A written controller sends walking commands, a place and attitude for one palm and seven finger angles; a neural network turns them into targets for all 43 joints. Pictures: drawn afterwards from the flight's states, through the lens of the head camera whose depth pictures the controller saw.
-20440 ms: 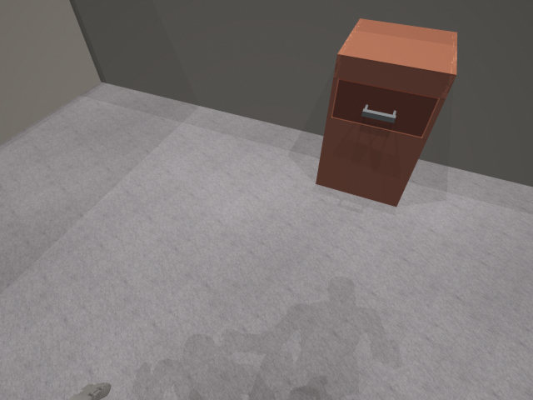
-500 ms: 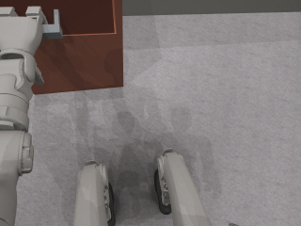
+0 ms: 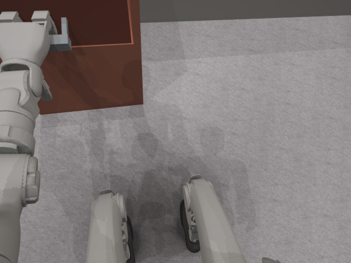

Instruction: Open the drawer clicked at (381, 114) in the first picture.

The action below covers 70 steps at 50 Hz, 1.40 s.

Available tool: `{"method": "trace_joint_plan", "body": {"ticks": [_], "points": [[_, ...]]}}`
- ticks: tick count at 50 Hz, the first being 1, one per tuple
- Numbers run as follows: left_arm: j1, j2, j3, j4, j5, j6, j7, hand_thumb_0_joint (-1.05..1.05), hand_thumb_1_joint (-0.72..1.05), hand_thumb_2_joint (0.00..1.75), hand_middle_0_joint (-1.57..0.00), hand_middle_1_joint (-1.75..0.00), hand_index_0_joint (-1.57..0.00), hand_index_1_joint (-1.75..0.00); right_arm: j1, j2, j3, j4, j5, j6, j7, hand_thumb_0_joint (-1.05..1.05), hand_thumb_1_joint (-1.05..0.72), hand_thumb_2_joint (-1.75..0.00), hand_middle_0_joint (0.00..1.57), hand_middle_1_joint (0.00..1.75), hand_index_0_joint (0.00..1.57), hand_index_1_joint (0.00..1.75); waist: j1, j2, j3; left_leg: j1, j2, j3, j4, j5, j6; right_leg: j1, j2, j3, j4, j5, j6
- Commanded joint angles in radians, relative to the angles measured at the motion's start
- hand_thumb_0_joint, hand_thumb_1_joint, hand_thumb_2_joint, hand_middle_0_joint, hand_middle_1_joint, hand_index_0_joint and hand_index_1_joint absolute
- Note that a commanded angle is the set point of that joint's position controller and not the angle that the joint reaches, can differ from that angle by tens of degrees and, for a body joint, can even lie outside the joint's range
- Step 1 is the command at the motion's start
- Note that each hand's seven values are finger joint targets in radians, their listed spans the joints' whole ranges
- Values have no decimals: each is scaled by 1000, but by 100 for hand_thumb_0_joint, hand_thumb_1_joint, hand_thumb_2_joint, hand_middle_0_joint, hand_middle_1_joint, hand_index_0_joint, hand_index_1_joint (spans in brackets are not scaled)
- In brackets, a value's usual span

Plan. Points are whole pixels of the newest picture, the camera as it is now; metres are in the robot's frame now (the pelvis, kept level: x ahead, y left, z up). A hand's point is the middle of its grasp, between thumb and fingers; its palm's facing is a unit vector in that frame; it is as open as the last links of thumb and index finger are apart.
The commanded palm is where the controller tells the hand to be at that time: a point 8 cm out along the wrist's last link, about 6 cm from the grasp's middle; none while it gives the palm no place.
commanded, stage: close the thumb around the handle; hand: left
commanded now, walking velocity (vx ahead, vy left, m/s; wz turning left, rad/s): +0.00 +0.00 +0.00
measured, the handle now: (35, 34) +0.61 +0.23 -0.01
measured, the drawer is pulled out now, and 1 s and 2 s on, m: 0.00 0.00 0.09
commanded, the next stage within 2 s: pull the drawer open in 0.72 s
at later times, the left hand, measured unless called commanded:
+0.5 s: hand (37, 60) +0.56 +0.24 -0.03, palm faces -0.05 +0.00 -1.00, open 7.9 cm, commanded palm +0.55 +0.20 +0.01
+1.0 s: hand (40, 64) +0.55 +0.23 -0.04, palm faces -0.03 +0.00 -1.00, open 5.7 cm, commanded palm +0.53 +0.21 +0.01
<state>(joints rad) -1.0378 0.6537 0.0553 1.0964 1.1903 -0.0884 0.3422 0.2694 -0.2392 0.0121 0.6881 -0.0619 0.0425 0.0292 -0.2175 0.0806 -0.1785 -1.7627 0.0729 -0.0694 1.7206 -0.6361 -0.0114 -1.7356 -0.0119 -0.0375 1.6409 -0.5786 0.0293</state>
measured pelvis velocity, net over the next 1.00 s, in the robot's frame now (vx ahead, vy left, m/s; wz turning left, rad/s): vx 0.00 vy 0.00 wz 0.00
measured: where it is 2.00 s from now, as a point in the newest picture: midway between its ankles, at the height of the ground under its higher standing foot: (159, 242)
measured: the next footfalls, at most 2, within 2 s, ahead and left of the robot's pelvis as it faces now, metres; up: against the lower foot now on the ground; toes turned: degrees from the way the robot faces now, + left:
none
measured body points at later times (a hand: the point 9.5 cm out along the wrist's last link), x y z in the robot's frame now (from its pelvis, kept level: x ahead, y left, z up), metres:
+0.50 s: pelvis +0.00 +0.00 +0.00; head +0.22 +0.02 +0.40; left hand +0.56 +0.23 +0.02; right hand +0.03 -0.27 -0.12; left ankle +0.05 +0.13 -0.50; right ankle +0.07 -0.14 -0.50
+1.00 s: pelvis +0.00 +0.00 +0.00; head +0.22 +0.01 +0.40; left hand +0.55 +0.23 +0.02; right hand +0.02 -0.27 -0.13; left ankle +0.05 +0.13 -0.50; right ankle +0.07 -0.14 -0.50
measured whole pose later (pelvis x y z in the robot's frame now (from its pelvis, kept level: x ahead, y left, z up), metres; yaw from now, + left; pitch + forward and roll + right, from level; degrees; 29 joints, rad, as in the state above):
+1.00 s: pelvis +0.00 +0.00 +0.00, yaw +0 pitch +38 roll -5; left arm -0.98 0.61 0.07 1.06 1.18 -0.07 0.41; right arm 0.25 -0.24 -0.01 0.70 -0.06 0.05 0.04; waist -0.20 0.08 -0.17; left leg -1.75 0.07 -0.06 1.71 -0.63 -0.02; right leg -1.73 -0.01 -0.03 1.64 -0.58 0.03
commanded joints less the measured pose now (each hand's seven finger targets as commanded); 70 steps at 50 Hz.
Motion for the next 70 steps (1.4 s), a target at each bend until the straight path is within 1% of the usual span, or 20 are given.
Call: {"method": "trace_joint_plan", "body": {"ticks": [1,4,7,10,12,18,26,29,31,35,38,39,41,44,49,57,65,68,69,70], "points": [[-366,250,72,-201,-10,-22,61,0,-50,30,-30,-120,-30,-120,212,-191,-69,-10,-9,-2,-11,0,-90,-90,20,30,20,30,-14,141,-626,430,-41,33,-176,312,63,372,56,-37,-181,229,-65],[-357,266,95,-225,-9,-30,82,0,-33,37,-31,-122,-31,-122,213,-193,-73,-12,-12,1,-6,0,-90,-90,20,30,20,30,0,154,-672,457,-42,32,-178,340,60,389,57,-36,-174,248,-66],[-377,225,70,-240,0,-27,107,0,-16,44,-32,-124,-32,-124,214,-192,-83,-3,-13,1,-1,0,-90,-90,20,30,20,30,-10,171,-688,494,-39,25,-181,348,55,361,58,-44,-175,244,-67],[-370,229,79,-231,-7,-9,119,0,0,52,-34,-125,-34,-125,218,-196,-85,4,-13,5,3,0,-90,-90,20,30,20,30,-7,173,-704,529,-38,20,-189,377,52,369,57,-49,-178,263,-67],[-382,235,78,-215,-8,6,121,0,12,56,-34,-127,-34,-127,215,-197,-85,9,-12,5,3,0,-90,-90,20,30,20,30,-16,141,-687,500,-38,23,-187,359,56,382,58,-47,-184,261,-64],[-413,216,50,-209,-1,26,106,0,45,71,-37,-130,-37,-130,212,-193,-81,14,-11,1,2,0,-90,-90,20,30,20,30,-21,178,-690,528,-39,19,-195,366,54,371,55,-50,-184,261,-67],[-365,200,41,-185,-1,12,84,0,90,90,-40,-135,-40,-135,201,-191,-78,1,-10,2,-3,0,-90,-90,20,30,20,30,-18,145,-639,486,-41,27,-191,333,58,363,59,-44,-192,242,-67],[-368,195,42,-194,1,1,91,0,90,90,-40,-135,-40,-135,198,-190,-78,-3,-12,3,-4,0,-90,-90,20,30,20,30,-14,162,-636,500,-41,22,-200,334,53,348,57,-49,-186,234,-70],[-371,195,44,-182,-1,1,100,0,90,90,-40,-135,-40,-135,196,-190,-79,-1,-11,1,-4,0,-90,-90,20,30,20,30,-21,138,-620,469,-42,29,-191,316,58,353,57,-44,-190,226,-66],[-400,247,79,-218,-3,-8,116,0,90,90,-40,-135,-40,-135,202,-192,-78,0,-13,-1,-6,0,-90,-90,20,30,20,30,-14,145,-686,468,-43,31,-184,330,59,400,57,-35,-185,249,-64],[-412,238,65,-189,1,6,121,0,90,90,-40,-135,-40,-135,201,-192,-76,9,-10,-5,-4,0,-90,-90,20,30,20,30,-24,147,-656,460,-42,27,-190,304,58,375,56,-39,-185,221,-64],[-402,228,58,-175,1,11,123,0,90,90,-40,-135,-40,-135,200,-196,-76,6,-10,-5,-3,0,-90,-90,20,30,20,30,-23,144,-649,454,-44,28,-193,289,58,372,57,-40,-190,209,-63],[-407,264,84,-198,5,15,127,0,90,90,-40,-135,-40,-135,202,-199,-76,4,-10,-5,-3,0,-90,-90,20,30,20,30,-9,160,-686,475,-45,27,-193,308,57,383,56,-40,-184,222,-65],[-331,208,63,-184,-3,24,120,0,90,90,-40,-135,-40,-135,201,-197,-80,2,-9,-3,3,0,-90,-90,20,30,20,30,8,165,-696,518,-44,21,-209,333,50,376,58,-49,-184,230,-69],[-243,198,79,-258,-29,14,104,0,90,90,-40,-135,-40,-135,190,-188,-85,-9,-6,1,6,0,-90,-90,20,30,20,30,44,156,-753,546,-42,33,-219,379,51,463,57,-40,-194,294,-66],[-137,158,78,-274,-38,-18,127,0,90,90,-40,-135,-40,-135,162,-179,-92,-4,-6,5,-2,0,-90,-90,20,30,20,30,51,71,-636,492,-44,49,-227,344,58,465,56,-29,-217,288,-62],[-68,121,84,-284,-25,-43,190,0,90,90,-40,-135,-40,-135,138,-174,-105,0,-14,9,-2,0,-90,-90,20,30,20,30,71,65,-639,525,-48,55,-235,376,51,471,51,-29,-212,317,-63],[-40,111,90,-298,-26,-37,207,0,90,90,-40,-135,-40,-135,128,-172,-108,-1,-15,9,1,0,-90,-90,20,30,20,30,86,76,-669,555,-49,56,-243,395,47,487,50,-29,-209,335,-64],[-14,84,75,-278,-24,-30,212,0,90,90,-40,-135,-40,-135,124,-171,-111,-5,-14,10,3,0,-90,-90,20,30,20,30,85,75,-659,558,-52,58,-246,385,46,477,51,-31,-215,324,-64],[-25,98,84,-290,-27,-28,217,0,90,90,-40,-135,-40,-135,119,-172,-110,-4,-12,11,2,0,-90,-90,20,30,20,30,88,72,-650,552,-51,58,-247,381,46,479,49,-30,-216,321,-64]]}}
